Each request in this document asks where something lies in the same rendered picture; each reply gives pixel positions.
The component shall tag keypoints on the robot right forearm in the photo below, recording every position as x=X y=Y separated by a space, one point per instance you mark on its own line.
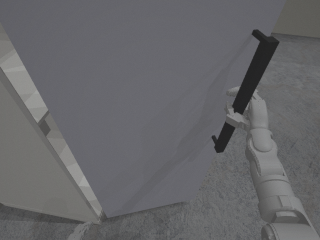
x=277 y=201

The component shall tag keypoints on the handle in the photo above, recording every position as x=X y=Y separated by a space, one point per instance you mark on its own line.
x=258 y=65

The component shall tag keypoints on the robot right upper arm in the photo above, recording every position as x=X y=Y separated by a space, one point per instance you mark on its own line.
x=287 y=231

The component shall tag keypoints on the right robot hand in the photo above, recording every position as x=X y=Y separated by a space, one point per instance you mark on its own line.
x=256 y=112

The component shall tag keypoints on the left robot hand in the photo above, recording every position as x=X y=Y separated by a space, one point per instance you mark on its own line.
x=80 y=231

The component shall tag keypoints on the fridge door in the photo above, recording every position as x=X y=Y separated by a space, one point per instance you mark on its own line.
x=138 y=88

